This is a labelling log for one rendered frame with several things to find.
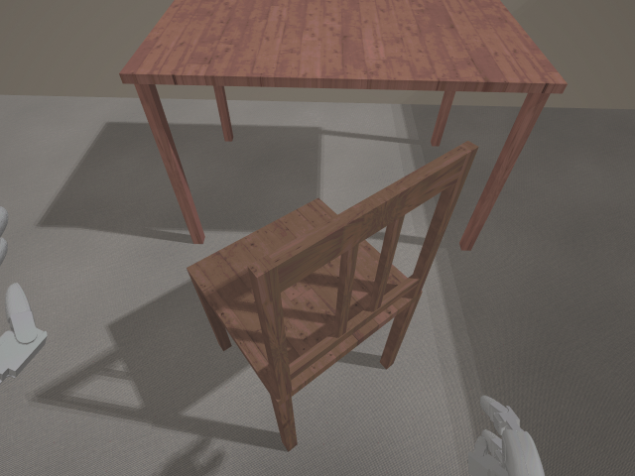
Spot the table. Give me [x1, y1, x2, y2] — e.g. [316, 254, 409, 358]
[119, 0, 568, 251]

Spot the left robot hand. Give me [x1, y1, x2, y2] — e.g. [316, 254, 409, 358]
[0, 206, 48, 384]

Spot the chair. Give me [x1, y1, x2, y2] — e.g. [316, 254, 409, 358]
[187, 141, 478, 452]

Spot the right robot hand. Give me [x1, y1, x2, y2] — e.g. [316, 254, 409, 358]
[468, 396, 545, 476]

